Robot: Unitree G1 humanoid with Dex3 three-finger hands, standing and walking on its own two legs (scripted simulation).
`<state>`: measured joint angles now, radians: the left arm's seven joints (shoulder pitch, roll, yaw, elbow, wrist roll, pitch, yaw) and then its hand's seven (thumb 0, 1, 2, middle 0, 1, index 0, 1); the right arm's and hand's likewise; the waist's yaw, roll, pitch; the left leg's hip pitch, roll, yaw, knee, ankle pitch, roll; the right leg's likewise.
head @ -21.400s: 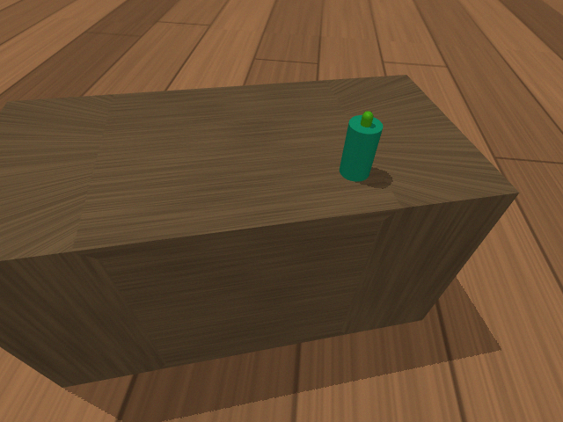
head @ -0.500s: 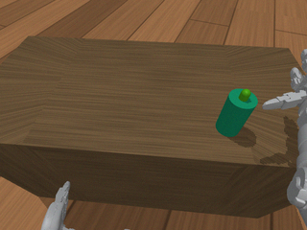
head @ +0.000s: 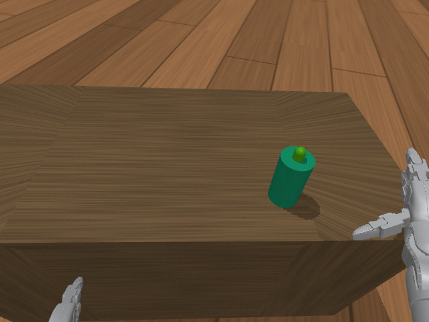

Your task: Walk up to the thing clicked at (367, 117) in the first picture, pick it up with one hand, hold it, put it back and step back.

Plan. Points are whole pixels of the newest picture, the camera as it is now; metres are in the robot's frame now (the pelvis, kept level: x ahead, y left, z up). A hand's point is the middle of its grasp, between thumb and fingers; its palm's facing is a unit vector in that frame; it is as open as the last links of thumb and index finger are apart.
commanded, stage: sink last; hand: right
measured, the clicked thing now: (291, 174) +0.45 -0.17 +0.02
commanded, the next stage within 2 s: home in 0.74 s
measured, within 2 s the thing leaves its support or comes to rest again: neither
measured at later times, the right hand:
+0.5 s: hand out of the picture +0.14 -0.25 +0.09, palm faces +0.41 +0.82 -0.40, open 17.6 cm
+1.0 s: hand out of the picture +0.13 -0.25 +0.05, palm faces +0.35 +0.86 -0.37, open 17.5 cm
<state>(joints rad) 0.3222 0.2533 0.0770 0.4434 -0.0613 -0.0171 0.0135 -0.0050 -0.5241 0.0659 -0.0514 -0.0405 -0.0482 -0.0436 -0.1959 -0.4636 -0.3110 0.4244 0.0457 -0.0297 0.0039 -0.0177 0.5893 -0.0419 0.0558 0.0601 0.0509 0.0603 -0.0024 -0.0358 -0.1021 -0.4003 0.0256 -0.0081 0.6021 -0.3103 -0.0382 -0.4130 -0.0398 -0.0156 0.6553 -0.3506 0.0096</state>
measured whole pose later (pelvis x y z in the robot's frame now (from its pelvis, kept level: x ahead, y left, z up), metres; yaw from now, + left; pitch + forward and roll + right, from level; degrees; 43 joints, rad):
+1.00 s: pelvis -0.04 +0.02 +0.01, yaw -2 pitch -3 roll +0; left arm 0.26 0.21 0.09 0.59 -0.02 -0.14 0.07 -0.01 -0.39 0.21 -0.09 -0.11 -0.09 -0.11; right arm 0.46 -0.29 -0.26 0.03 0.04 -0.26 -0.04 -0.02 0.55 -0.06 0.06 0.06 0.06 0.06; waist -0.03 -0.02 0.05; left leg -0.21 0.04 0.02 0.50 -0.23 -0.02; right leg -0.21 -0.03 0.01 0.49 -0.22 0.03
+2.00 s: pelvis -0.01 +0.01 +0.01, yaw -1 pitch -2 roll +0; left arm 0.18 0.35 0.00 0.91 0.03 -0.01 0.00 0.01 0.90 0.90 -0.20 -0.29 -0.20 -0.30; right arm 0.19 -0.35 0.01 0.91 -0.03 -0.04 -0.01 -0.01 0.53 -0.06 0.06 0.06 0.06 0.06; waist 0.01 -0.02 0.01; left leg -0.19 0.04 0.00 0.50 -0.27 -0.03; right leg -0.18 -0.02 -0.02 0.48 -0.27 0.02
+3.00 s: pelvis -0.03 +0.01 +0.02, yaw +0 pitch -4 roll +0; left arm 0.13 0.36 -0.01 1.13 0.02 0.00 -0.01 0.01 0.90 0.90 -0.20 -0.29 -0.20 -0.30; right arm 0.14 -0.36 0.02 1.11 -0.01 -0.01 0.00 -0.01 0.49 -0.08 0.06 0.06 0.06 0.06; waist 0.01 -0.01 0.04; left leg -0.13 0.04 -0.01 0.36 -0.17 -0.03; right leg -0.11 -0.03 -0.03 0.34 -0.17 0.02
